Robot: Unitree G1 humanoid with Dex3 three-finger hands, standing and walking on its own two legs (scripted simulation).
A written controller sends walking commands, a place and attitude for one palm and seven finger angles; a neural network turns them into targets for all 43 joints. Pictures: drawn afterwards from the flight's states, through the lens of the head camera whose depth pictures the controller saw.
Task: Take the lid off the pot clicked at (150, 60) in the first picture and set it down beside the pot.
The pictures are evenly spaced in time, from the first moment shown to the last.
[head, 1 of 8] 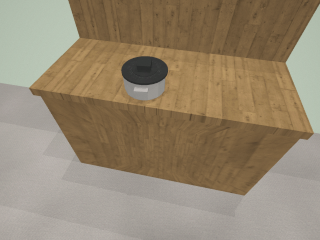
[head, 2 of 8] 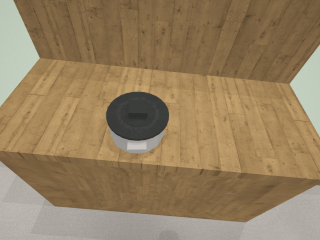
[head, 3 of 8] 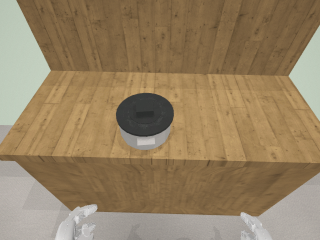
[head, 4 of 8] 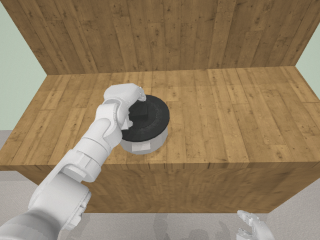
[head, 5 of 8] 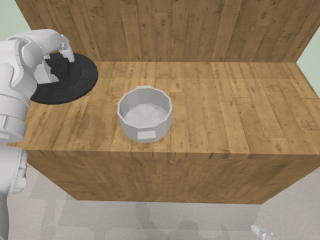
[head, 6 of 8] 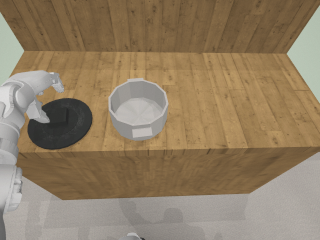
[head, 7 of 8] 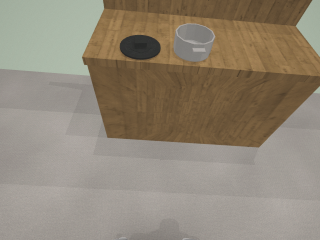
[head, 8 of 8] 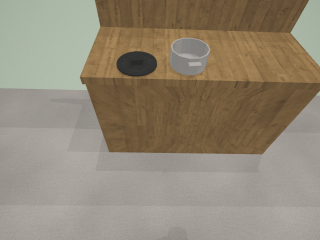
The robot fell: no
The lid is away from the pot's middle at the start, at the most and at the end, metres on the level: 0.00 0.24 0.24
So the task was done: yes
